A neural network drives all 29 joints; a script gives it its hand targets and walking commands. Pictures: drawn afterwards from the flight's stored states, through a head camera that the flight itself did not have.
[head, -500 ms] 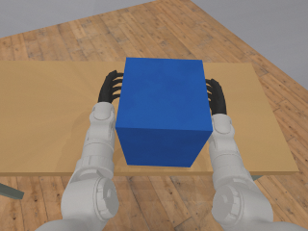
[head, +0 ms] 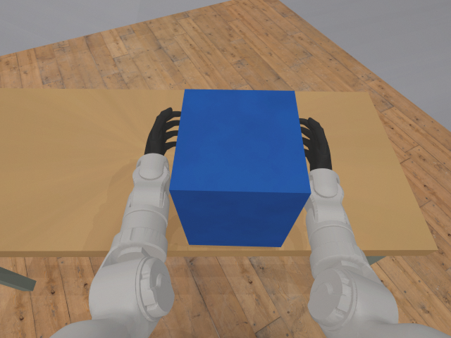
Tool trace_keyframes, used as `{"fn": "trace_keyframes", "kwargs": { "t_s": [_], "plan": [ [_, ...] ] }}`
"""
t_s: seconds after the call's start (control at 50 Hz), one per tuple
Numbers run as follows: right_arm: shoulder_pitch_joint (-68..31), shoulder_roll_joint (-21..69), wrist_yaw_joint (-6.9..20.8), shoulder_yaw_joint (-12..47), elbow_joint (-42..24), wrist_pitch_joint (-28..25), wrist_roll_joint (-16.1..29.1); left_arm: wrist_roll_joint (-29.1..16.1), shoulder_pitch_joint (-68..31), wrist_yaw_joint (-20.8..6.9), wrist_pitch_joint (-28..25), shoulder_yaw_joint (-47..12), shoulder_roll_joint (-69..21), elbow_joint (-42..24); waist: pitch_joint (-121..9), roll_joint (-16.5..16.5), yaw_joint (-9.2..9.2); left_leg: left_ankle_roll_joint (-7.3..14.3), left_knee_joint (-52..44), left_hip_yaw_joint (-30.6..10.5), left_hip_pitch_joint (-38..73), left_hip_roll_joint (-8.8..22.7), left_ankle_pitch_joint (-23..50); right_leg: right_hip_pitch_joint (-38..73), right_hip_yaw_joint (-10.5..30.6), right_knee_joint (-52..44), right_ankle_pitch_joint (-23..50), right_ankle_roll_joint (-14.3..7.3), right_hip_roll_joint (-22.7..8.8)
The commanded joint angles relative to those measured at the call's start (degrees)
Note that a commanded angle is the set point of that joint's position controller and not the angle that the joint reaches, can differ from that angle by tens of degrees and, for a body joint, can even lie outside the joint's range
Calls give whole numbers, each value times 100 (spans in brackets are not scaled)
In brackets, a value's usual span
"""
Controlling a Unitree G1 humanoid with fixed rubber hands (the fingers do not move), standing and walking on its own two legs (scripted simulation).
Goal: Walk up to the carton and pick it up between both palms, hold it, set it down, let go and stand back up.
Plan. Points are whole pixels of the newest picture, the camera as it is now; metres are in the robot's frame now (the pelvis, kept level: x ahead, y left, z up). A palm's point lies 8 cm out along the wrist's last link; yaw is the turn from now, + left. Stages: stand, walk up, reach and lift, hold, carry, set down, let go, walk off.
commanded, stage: set down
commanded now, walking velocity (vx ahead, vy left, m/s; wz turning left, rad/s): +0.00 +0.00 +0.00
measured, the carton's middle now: (236, 174) +0.40 -0.02 +0.00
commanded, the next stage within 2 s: none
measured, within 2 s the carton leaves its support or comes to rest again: rests again in 0.34 s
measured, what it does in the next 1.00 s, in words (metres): stands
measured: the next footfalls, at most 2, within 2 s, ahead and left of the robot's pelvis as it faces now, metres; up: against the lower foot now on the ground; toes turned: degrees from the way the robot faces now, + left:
none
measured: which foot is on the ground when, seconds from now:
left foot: down 0.00-1.00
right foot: down 0.00-1.00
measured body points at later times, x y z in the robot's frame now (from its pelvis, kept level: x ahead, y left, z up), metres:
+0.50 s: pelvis +0.00 +0.00 +0.00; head +0.09 +0.02 +0.44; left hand +0.44 +0.13 +0.04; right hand +0.41 -0.16 +0.04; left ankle -0.04 +0.12 -0.75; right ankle -0.01 -0.12 -0.75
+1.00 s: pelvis +0.00 +0.00 +0.00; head +0.08 +0.02 +0.44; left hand +0.44 +0.13 +0.04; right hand +0.40 -0.17 +0.04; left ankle -0.05 +0.12 -0.75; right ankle -0.01 -0.12 -0.75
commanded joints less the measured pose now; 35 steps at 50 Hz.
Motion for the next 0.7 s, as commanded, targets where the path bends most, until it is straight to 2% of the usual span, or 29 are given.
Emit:
{"fn": "trace_keyframes", "kwargs": {
  "t_s": [0.0,0.02,0.06,0.2,0.26,0.34,0.44,0.5,0.52,0.56,0.62,0.68],
  "plan": [
    [-3653,2359,646,1498,112,-442,-219,152,-3136,-310,-362,-738,-2658,150,-3231,345,109,-143,41,711,-96,-109,2096,2096,-532,560,2754,208,-57],
    [-3619,2293,650,1444,78,-467,-267,118,-3128,-286,-371,-799,-2746,137,-3290,404,24,-191,67,651,2,-83,2180,1932,-584,545,2637,186,-19],
    [-3619,2325,623,1410,84,-504,-283,117,-3122,-301,-392,-799,-2718,205,-3331,383,1,-180,109,675,-18,-88,2237,1933,-563,541,2731,166,-31],
    [-3479,2437,605,1453,200,-618,-359,184,-2940,-286,-566,-755,-2739,266,-3451,338,58,-178,176,672,-72,-79,2462,1967,-543,608,2990,215,-41],
    [-3455,2487,580,1380,313,-678,-427,213,-2997,-264,-650,-824,-2843,288,-3541,382,-36,-216,231,661,-84,-72,2544,1875,-539,625,3108,199,-43],
    [-3320,2511,577,1444,376,-722,-438,280,-2764,-263,-739,-674,-2717,422,-3425,346,68,-191,242,674,-142,-75,2600,1898,-524,651,3177,208,-56],
    [-3289,2394,562,1386,500,-883,-469,277,-2784,-197,-896,-834,-2822,393,-3702,506,-17,-282,379,630,56,-17,3041,1538,-575,634,3208,161,-5],
    [-3248,2461,555,1403,518,-859,-493,359,-2570,-224,-921,-607,-2720,665,-3428,361,99,-221,343,659,-160,-53,2865,1734,-512,664,3272,188,-42],
    [-3250,2513,537,1380,524,-871,-490,350,-2699,-238,-928,-696,-2738,619,-3440,355,21,-217,314,653,-208,-62,2783,1758,-524,658,3277,193,-36],
    [-3253,2455,543,1310,545,-833,-524,386,-2680,-251,-912,-542,-2673,705,-3301,263,62,-171,188,685,-310,-68,2453,1848,-511,634,3110,218,-67],
    [-3102,2472,552,1236,701,-826,-559,415,-2652,-263,-922,-564,-2719,645,-3166,376,15,-191,159,663,-303,-52,2441,1753,-519,635,2956,211,-72],
    [-3104,2471,563,1107,658,-771,-646,452,-2713,-300,-920,-385,-2631,773,-3019,245,24,-105,39,686,-486,-60,2020,1806,-487,585,2690,212,-89]
  ]
}}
